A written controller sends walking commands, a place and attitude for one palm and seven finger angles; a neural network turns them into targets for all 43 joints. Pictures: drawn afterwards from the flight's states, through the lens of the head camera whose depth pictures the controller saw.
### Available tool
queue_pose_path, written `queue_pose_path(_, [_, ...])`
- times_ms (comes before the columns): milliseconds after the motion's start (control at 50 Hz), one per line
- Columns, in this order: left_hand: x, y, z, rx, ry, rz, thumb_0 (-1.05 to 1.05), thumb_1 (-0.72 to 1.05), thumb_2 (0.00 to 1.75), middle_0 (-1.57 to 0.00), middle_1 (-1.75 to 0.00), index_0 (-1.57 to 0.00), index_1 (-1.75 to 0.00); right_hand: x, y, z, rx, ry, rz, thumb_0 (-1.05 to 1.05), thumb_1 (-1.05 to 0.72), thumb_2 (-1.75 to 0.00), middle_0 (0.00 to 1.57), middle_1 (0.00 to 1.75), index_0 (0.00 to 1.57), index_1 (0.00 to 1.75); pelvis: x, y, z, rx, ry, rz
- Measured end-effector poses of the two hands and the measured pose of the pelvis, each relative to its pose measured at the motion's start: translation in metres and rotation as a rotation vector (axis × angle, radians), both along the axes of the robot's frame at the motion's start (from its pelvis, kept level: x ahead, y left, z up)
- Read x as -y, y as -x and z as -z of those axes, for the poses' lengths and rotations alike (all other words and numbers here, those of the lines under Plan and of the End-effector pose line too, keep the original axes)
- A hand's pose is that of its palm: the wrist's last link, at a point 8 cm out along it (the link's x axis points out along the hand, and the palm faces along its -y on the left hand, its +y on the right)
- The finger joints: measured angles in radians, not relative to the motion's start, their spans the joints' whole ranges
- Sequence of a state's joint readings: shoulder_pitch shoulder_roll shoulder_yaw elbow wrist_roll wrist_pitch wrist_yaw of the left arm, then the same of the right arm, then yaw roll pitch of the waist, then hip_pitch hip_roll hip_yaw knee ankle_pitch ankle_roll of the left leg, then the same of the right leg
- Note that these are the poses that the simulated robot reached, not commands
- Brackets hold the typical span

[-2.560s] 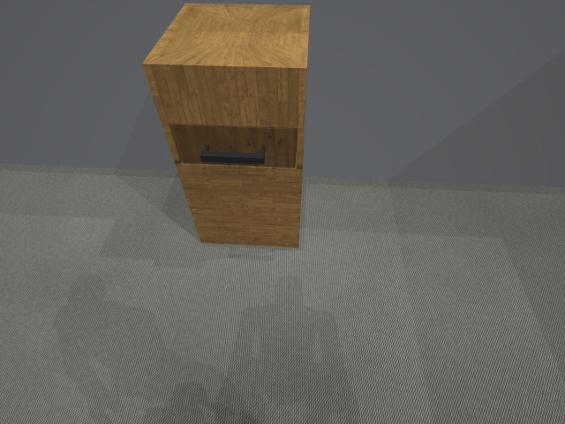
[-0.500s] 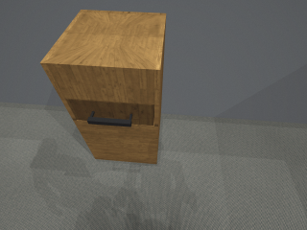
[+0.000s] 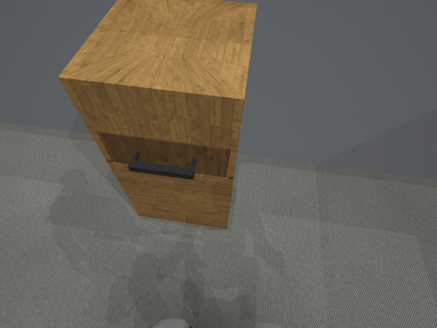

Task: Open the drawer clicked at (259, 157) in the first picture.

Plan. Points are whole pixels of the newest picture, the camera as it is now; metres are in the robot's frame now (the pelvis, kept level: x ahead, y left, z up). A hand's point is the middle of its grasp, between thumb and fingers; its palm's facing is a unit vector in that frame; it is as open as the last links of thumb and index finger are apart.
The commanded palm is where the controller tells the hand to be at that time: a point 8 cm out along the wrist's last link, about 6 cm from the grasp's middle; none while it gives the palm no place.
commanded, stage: come to a stop and stand still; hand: left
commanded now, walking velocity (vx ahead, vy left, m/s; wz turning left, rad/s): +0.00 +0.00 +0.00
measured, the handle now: (163, 164) +0.55 +0.21 -0.21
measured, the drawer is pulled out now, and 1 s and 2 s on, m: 0.00 0.00 0.00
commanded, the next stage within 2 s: look again from close up in 0.76 s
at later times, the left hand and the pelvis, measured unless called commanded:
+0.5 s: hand out of the picture +0.03 +0.15 -0.16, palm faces +0.02 -0.97 -0.23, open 7.3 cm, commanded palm none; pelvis -0.01 -0.04 +0.01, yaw +0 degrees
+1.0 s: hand out of the picture -0.01 +0.13 -0.17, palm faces +0.02 -0.98 -0.18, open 7.4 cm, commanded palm none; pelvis +0.00 -0.02 +0.00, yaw -1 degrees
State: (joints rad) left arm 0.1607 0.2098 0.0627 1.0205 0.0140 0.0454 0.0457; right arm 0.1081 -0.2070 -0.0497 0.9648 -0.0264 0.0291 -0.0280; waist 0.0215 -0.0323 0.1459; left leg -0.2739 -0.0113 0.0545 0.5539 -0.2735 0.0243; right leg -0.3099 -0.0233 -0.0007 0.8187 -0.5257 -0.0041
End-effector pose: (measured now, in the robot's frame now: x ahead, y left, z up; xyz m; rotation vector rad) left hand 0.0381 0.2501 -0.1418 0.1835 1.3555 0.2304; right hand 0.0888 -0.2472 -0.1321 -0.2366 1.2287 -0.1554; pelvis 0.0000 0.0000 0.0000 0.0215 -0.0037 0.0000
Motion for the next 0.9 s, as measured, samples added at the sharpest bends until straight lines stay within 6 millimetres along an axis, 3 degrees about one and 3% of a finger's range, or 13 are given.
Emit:
queue_pose_path(120, [0.001,0.0,-0.014,0.032,-0.011,0.005,0.0,0.91,0.9,-0.2,-0.3,-0.19,-0.3,-0.012,0.023,0.006,-0.042,-0.048,-0.015,0.0,-0.91,-0.9,0.2,0.29,0.2,0.3,0.005,0.011,-0.006,-0.002,0.004,-0.006])
queue_pose_path(220, [0.016,0.008,-0.018,0.04,-0.034,0.045,0.0,0.91,0.9,-0.2,-0.3,-0.19,-0.3,-0.007,0.049,0.019,-0.065,-0.112,0.043,0.0,-0.91,-0.9,0.2,0.29,0.2,0.3,0.019,0.016,-0.002,-0.004,-0.016,0.008])
queue_pose_path(380, [0.048,0.015,-0.018,0.021,0.017,0.056,0.0,0.91,0.9,-0.2,-0.3,-0.2,-0.3,0.013,0.102,0.014,-0.16,-0.088,0.109,0.0,-0.91,-0.9,0.2,0.29,0.2,0.3,0.028,0.015,-0.009,0.018,0.002,0.001])
queue_pose_path(540, [0.056,0.018,-0.016,0.013,0.034,0.045,0.01,0.94,0.9,-0.2,-0.3,-0.2,-0.3,0.015,0.142,0.007,-0.267,-0.077,0.128,0.0,-0.91,-0.9,0.2,0.29,0.2,0.3,0.037,0.012,-0.012,0.017,0.01,0.0])
queue_pose_path(700, [0.064,0.032,-0.014,-0.03,0.046,0.029,0.01,0.93,0.9,-0.2,-0.3,-0.2,-0.3,0.005,0.142,0.006,-0.276,-0.1,0.132,0.0,-0.91,-0.9,0.2,0.29,0.2,0.3,0.04,0.006,-0.013,0.016,0.011,0.001])
queue_pose_path(900, [0.076,0.051,-0.011,-0.061,0.065,0.008,0.0,0.92,0.9,-0.2,-0.3,-0.2,-0.3,-0.001,0.106,0.009,-0.206,-0.113,0.099,0.01,-0.91,-0.9,0.2,0.29,0.2,0.3,0.038,0.002,-0.012,0.004,0.02,0.005])
